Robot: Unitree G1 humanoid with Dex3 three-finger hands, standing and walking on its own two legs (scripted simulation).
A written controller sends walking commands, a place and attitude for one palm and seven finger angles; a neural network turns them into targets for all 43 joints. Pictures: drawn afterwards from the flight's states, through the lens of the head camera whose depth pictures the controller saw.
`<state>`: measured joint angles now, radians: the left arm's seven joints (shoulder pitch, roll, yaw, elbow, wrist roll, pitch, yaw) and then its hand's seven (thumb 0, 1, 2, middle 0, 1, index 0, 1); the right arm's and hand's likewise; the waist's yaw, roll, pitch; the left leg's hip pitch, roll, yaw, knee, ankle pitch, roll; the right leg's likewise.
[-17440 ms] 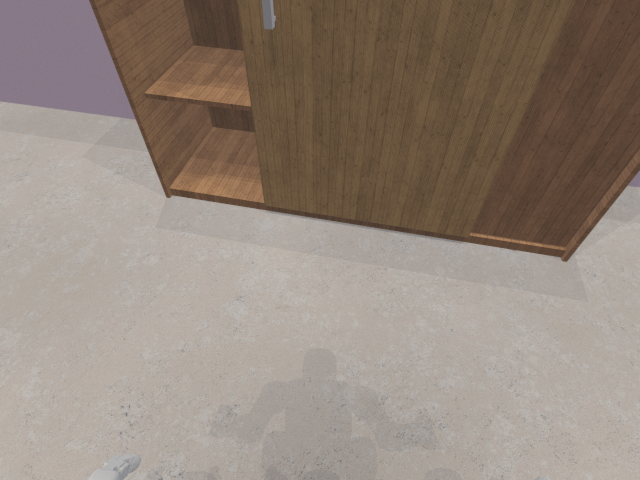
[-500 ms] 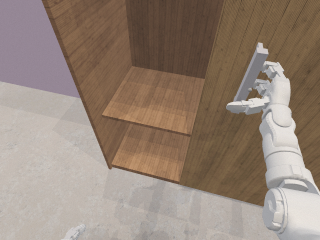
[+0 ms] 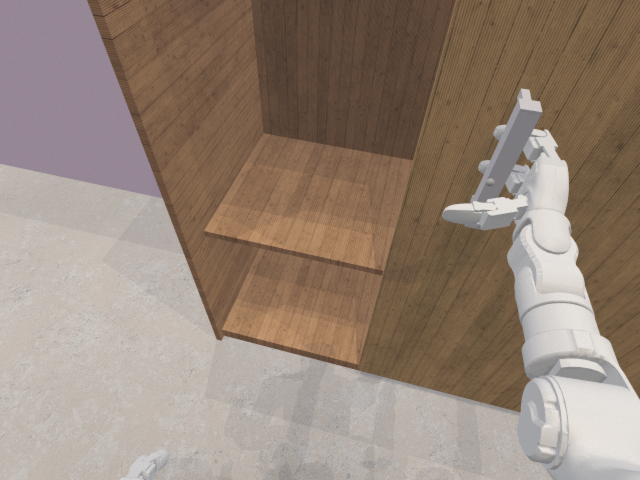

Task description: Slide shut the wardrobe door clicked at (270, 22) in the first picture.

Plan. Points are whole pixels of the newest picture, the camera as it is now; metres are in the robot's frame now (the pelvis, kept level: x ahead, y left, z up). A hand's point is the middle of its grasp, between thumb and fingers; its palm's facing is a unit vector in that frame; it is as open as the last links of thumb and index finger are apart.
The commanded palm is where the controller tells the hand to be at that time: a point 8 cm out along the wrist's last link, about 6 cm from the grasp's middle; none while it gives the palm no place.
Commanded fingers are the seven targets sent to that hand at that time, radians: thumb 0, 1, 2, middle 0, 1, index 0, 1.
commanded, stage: slide the fingers in behind the handle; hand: right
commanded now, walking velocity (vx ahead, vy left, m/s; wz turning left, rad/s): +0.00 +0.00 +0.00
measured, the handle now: (496, 163) +0.51 -0.18 +0.15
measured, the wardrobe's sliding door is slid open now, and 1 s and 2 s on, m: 0.46 0.46 0.46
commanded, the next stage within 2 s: grip the handle and tug to test in 0.68 s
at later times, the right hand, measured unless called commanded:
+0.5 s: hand (482, 179) +0.46 -0.15 +0.16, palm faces +0.17 +0.98 -0.01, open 14.1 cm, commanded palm +0.43 -0.19 +0.15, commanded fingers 0.00 0.50 -0.30 0.30 1.20 0.30 1.20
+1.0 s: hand (485, 180) +0.46 -0.15 +0.16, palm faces +0.16 +0.99 +0.00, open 12.9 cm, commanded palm +0.43 -0.20 +0.15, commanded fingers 0.00 -0.06 -0.54 0.36 1.28 0.36 1.28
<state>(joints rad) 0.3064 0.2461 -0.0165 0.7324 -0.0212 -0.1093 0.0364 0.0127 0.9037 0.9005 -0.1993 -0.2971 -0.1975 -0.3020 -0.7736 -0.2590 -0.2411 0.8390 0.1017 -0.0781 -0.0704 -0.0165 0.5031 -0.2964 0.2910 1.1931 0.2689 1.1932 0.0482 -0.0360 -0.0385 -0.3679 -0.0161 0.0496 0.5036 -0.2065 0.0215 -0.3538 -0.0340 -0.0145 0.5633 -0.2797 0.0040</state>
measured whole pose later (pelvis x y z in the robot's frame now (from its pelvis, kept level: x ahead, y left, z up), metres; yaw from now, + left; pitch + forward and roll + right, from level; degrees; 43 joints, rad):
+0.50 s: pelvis +0.00 -0.01 +0.00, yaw +0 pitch +5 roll +1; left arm 0.31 0.23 -0.02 0.74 -0.01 -0.12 0.03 0.01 0.90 0.90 -0.20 -0.30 -0.20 -0.30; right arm -0.82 -0.23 -0.21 0.89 0.09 -0.11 -0.10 -0.02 0.50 -0.30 0.29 1.20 0.27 1.20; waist 0.05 -0.03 -0.04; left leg -0.38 0.00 0.05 0.51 -0.21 0.01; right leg -0.37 -0.02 -0.01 0.57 -0.28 0.00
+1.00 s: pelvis +0.00 -0.01 +0.00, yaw +1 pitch +5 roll +1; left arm 0.33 0.24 -0.01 0.74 -0.01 -0.12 0.02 0.01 0.90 0.90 -0.20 -0.30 -0.20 -0.30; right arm -0.78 -0.24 -0.24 0.85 0.09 -0.12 -0.09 -0.02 0.33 -0.37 0.32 1.22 0.31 1.23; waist 0.06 -0.03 -0.04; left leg -0.38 -0.01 0.03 0.51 -0.20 0.01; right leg -0.37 -0.03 -0.03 0.57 -0.28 -0.01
